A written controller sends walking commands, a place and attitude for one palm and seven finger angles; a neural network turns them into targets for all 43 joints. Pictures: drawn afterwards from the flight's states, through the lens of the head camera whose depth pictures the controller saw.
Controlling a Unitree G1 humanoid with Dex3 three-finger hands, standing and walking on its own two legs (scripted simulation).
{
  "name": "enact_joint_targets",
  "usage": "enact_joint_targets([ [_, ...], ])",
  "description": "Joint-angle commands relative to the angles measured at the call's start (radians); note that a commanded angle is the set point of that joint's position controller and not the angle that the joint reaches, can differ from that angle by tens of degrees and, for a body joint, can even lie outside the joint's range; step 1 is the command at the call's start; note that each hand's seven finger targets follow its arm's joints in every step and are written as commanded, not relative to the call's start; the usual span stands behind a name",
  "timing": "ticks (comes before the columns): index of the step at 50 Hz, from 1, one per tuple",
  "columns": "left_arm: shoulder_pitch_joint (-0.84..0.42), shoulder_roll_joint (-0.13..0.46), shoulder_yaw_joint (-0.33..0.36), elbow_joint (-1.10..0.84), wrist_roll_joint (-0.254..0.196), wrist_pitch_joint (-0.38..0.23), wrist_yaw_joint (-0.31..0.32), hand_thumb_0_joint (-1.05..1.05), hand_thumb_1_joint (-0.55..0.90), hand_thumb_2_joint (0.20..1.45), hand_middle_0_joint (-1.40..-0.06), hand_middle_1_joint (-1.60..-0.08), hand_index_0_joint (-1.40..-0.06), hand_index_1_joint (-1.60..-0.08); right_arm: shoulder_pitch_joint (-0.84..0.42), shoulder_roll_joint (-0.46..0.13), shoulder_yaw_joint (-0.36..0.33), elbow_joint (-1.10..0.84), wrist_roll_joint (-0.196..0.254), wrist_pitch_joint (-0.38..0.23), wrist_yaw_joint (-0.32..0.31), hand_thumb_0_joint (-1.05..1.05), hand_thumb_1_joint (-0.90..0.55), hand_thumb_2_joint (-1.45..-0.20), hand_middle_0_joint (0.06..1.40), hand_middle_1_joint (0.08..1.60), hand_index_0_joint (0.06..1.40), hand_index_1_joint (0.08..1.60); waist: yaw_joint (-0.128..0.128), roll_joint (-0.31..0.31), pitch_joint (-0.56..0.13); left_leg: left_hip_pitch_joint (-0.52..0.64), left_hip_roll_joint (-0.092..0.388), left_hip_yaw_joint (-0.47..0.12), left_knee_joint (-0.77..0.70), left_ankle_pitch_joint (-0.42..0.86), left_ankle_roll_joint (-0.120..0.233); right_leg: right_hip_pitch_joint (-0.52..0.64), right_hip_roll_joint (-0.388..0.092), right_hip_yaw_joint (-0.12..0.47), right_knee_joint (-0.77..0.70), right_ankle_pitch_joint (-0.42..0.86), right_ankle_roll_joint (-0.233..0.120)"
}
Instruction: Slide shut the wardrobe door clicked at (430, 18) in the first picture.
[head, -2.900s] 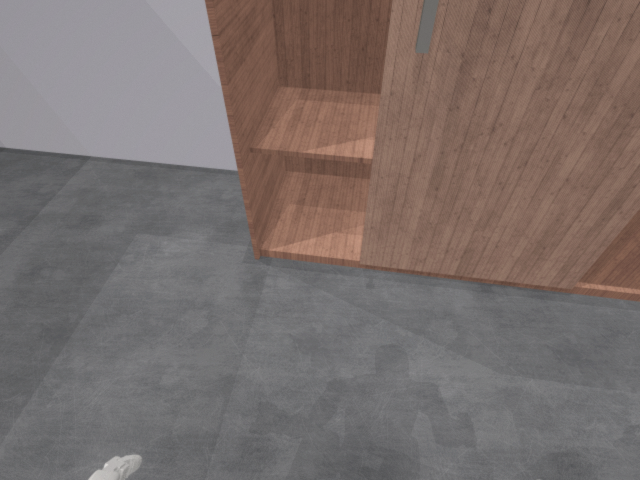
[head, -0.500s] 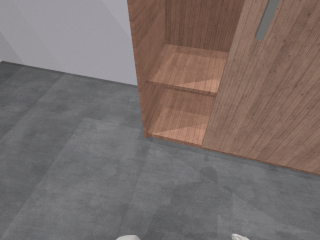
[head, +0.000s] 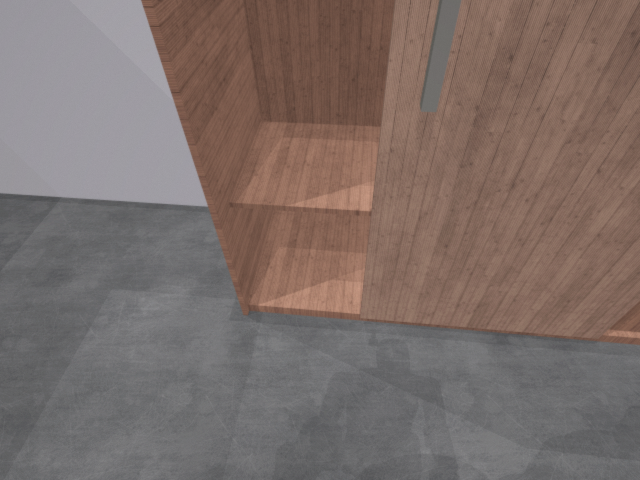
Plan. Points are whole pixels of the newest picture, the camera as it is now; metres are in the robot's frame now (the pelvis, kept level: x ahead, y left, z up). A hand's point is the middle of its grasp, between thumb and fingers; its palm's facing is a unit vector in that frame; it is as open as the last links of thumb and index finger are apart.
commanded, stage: take the last steps up to it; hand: right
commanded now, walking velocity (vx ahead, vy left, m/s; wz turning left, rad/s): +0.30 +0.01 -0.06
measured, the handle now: (440, 37) +0.73 -0.15 +0.22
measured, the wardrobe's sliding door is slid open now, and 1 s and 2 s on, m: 0.41 0.41 0.41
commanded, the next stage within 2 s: come to a stop and stand still in 0.58 s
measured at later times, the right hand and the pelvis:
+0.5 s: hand out of the picture +0.05 -0.11 -0.18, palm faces +0.18 +0.98 -0.11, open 7.3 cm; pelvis +0.12 +0.02 +0.00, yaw -4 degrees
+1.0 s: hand (484, 410) +0.28 -0.24 -0.19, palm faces +0.10 +0.98 -0.19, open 7.3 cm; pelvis +0.22 -0.04 +0.00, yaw -2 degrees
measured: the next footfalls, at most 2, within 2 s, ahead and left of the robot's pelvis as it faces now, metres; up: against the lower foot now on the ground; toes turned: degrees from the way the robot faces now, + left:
left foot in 0.16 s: +0.11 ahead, +0.15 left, +0.00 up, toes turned +5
right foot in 0.62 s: +0.28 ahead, -0.12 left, +0.00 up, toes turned -12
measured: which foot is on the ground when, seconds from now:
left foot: up 0.00-0.14, down 0.16-0.62, up 0.64-1.00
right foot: down 0.00-0.16, up 0.18-0.60, down 0.62-1.00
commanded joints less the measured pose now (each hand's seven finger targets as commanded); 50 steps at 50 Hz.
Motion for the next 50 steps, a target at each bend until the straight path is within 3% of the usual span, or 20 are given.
enact_joint_targets([
  [1,0.096,0.165,0.043,0.01,-0.001,0.0,0.002,0.0,0.9,0.9,-0.2,-0.3,-0.2,-0.3,-0.107,-0.007,0.007,-0.101,-0.001,-0.047,0.005,0.0,-0.9,-0.9,0.2,0.3,0.2,0.3,0.041,-0.141,0.066,-0.091,0.011,0.015,-0.119,0.005,0.008,0.046,-0.279,0.272,-0.173,-0.034,-0.132],
  [4,0.063,0.159,0.043,0.015,-0.003,0.003,-0.002,0.0,0.9,0.9,-0.2,-0.3,-0.2,-0.3,-0.036,0.0,0.001,-0.074,-0.002,-0.054,0.005,0.0,-0.9,-0.9,0.2,0.3,0.2,0.3,0.002,-0.115,0.083,0.073,-0.019,0.039,-0.231,0.077,0.014,-0.077,-0.252,0.245,-0.139,-0.123,-0.106],
  [6,0.029,0.136,0.038,0.016,-0.009,0.002,-0.006,0.0,0.9,0.9,-0.2,-0.3,-0.2,-0.3,0.084,-0.024,-0.01,-0.033,-0.005,-0.065,-0.001,0.0,-0.9,-0.9,0.2,0.3,0.2,0.3,-0.064,-0.033,0.048,0.295,-0.015,0.024,-0.378,0.155,0.021,-0.199,-0.188,0.179,0.003,-0.196,-0.052],
  [7,0.023,0.099,0.031,0.006,-0.015,-0.001,-0.01,0.0,0.9,0.9,-0.2,-0.3,-0.2,-0.3,0.165,-0.076,-0.022,-0.009,-0.012,-0.075,-0.009,0.0,-0.9,-0.9,0.2,0.3,0.2,0.3,-0.096,0.087,0.031,0.429,0.098,-0.123,-0.453,0.001,0.058,-0.338,-0.108,0.096,0.185,-0.25,-0.013],
  [8,-0.001,0.054,0.022,-0.029,-0.017,-0.004,-0.018,0.0,0.9,0.9,-0.2,-0.3,-0.2,-0.3,0.255,-0.164,-0.04,0.008,-0.011,-0.082,-0.017,0.0,-0.9,-0.9,0.2,0.3,0.2,0.3,-0.13,0.321,0.041,0.491,0.308,-0.458,-0.622,-0.172,0.151,-0.507,-0.005,-0.029,0.45,-0.316,0.025],
  [9,-0.056,0.099,0.031,-0.057,-0.006,0.001,-0.025,0.0,0.9,0.9,-0.2,-0.3,-0.2,-0.3,0.293,-0.179,-0.04,0.009,0.003,-0.078,-0.025,0.0,-0.9,-0.9,0.2,0.3,0.2,0.3,-0.139,0.236,0.053,0.418,0.375,-0.577,-0.726,-0.318,0.209,-0.541,-0.032,0.032,0.619,-0.343,0.023],
  [11,-0.059,0.092,0.045,-0.033,-0.002,0.013,-0.035,0.0,0.9,0.9,-0.2,-0.3,-0.2,-0.3,0.176,-0.117,-0.033,-0.014,0.005,-0.082,-0.03,0.0,-0.9,-0.9,0.2,0.3,0.2,0.3,-0.081,0.183,0.136,0.25,0.329,-0.474,-0.75,-0.35,0.188,-0.531,-0.099,0.057,0.738,-0.194,0.025],
  [13,-0.022,0.07,0.044,-0.01,0.001,0.024,-0.041,0.0,0.9,0.9,-0.2,-0.3,-0.2,-0.3,0.114,-0.052,-0.014,-0.032,0.002,-0.091,-0.033,0.0,-0.9,-0.9,0.2,0.3,0.2,0.3,-0.031,0.093,0.152,0.159,0.275,-0.304,-0.731,-0.163,0.165,-0.473,-0.132,0.06,0.741,-0.086,0.043],
  [15,0.001,0.036,0.041,0.005,0.0,0.03,-0.045,0.0,0.9,0.9,-0.2,-0.3,-0.2,-0.3,0.12,-0.031,-0.005,-0.028,0.0,-0.101,-0.034,0.0,-0.9,-0.9,0.2,0.3,0.2,0.3,-0.009,0.031,0.137,0.137,0.221,-0.173,-0.719,0.02,0.15,-0.43,-0.129,0.035,0.707,-0.02,0.061],
  [17,-0.006,0.031,0.04,-0.005,-0.002,0.035,-0.047,0.0,0.9,0.9,-0.2,-0.3,-0.2,-0.3,0.132,-0.034,-0.003,-0.02,0.001,-0.108,-0.032,0.0,-0.9,-0.9,0.2,0.3,0.2,0.3,-0.001,0.063,0.136,0.144,0.205,-0.102,-0.721,0.112,0.151,-0.433,-0.134,0.017,0.656,0.023,0.077],
  [26,-0.181,0.032,0.027,-0.088,-0.01,0.009,-0.056,0.0,0.9,0.9,-0.2,-0.3,-0.2,-0.3,0.199,-0.062,-0.009,0.025,-0.008,-0.107,-0.036,0.0,-0.9,-0.9,0.2,0.3,0.2,0.3,-0.047,0.106,0.107,0.257,0.223,-0.052,-0.604,0.405,0.163,-0.328,-0.112,-0.036,0.308,-0.007,0.063],
  [29,-0.024,0.071,0.033,-0.038,-0.004,-0.006,-0.041,0.0,0.9,0.9,-0.2,-0.3,-0.2,-0.3,0.179,-0.057,-0.011,0.028,0.001,-0.093,-0.035,0.0,-0.9,-0.9,0.2,0.3,0.2,0.3,0.027,0.038,0.025,0.199,0.147,0.02,-0.377,0.465,0.118,-0.033,-0.059,-0.073,0.125,0.073,0.047],
  [30,0.095,0.143,0.049,-0.008,0.002,-0.013,-0.03,0.0,0.9,0.9,-0.2,-0.3,-0.2,-0.3,0.191,-0.028,-0.006,0.024,0.004,-0.089,-0.032,0.0,-0.9,-0.9,0.2,0.3,0.2,0.3,0.067,-0.091,-0.058,0.105,0.087,0.06,-0.175,0.358,0.08,0.155,-0.141,0.026,0.091,0.143,0.022],
  [31,0.177,0.248,0.072,0.003,0.006,-0.016,-0.017,0.0,0.9,0.9,-0.2,-0.3,-0.2,-0.3,0.225,0.027,0.002,0.007,0.016,-0.087,-0.027,0.0,-0.9,-0.9,0.2,0.3,0.2,0.3,0.076,-0.314,-0.139,-0.099,-0.034,0.127,0.083,-0.072,0.031,0.305,-0.396,0.35,0.003,0.242,-0.072],
  [32,0.207,0.266,0.068,0.01,-0.006,-0.001,-0.01,0.0,0.9,0.9,-0.2,-0.3,-0.2,-0.3,0.187,0.013,0.002,-0.018,0.007,-0.083,-0.032,0.0,-0.9,-0.9,0.2,0.3,0.2,0.3,0.082,-0.294,-0.146,-0.161,-0.047,0.035,0.263,-0.233,0.043,0.285,-0.466,0.435,-0.082,0.236,-0.131],
  [34,0.07,0.18,0.047,-0.013,-0.01,-0.008,0.001,0.0,0.9,0.9,-0.2,-0.3,-0.2,-0.3,0.112,0.014,-0.001,-0.013,0.004,-0.076,-0.028,0.0,-0.9,-0.9,0.2,0.3,0.2,0.3,0.051,-0.187,-0.045,-0.196,0.027,-0.022,0.376,-0.105,0.046,0.111,-0.413,0.328,-0.117,0.23,-0.125],
  [36,-0.045,0.101,0.014,-0.035,-0.01,-0.016,0.007,0.0,0.9,0.9,-0.2,-0.3,-0.2,-0.3,0.114,0.038,0.003,0.015,0.005,-0.058,-0.023,0.0,-0.9,-0.9,0.2,0.3,0.2,0.3,-0.012,-0.053,0.035,-0.078,0.063,-0.064,0.275,0.014,0.024,-0.078,-0.347,0.176,-0.136,0.442,-0.09],
  [38,-0.066,0.088,0.013,-0.037,-0.012,-0.019,0.019,0.0,0.9,0.9,-0.2,-0.3,-0.2,-0.3,0.161,0.058,0.005,0.026,0.009,-0.031,-0.032,0.0,-0.9,-0.9,0.2,0.3,0.2,0.3,-0.037,-0.064,-0.023,0.012,0.045,-0.064,0.181,0.063,0.0,-0.073,-0.318,0.077,-0.105,0.692,-0.069],
  [40,-0.067,0.113,0.017,-0.032,-0.017,-0.009,0.03,0.0,0.9,0.9,-0.2,-0.3,-0.2,-0.3,0.158,0.02,-0.003,0.015,0.007,-0.004,-0.036,0.0,-0.9,-0.9,0.2,0.3,0.2,0.3,-0.038,-0.07,-0.043,0.002,0.025,-0.065,0.169,0.071,-0.004,-0.039,-0.34,0.077,-0.089,0.757,-0.08],
  [50,-0.031,0.157,0.041,-0.037,-0.007,0.029,0.04,0.0,0.9,0.9,-0.2,-0.3,-0.2,-0.3,-0.034,-0.055,-0.032,-0.111,0.0,0.043,-0.033,0.0,-0.9,-0.9,0.2,0.3,0.2,0.3,-0.003,-0.15,-0.01,-0.138,-0.02,-0.103,0.258,0.052,-0.023,0.02,-0.345,0.098,-0.046,0.708,-0.111],
])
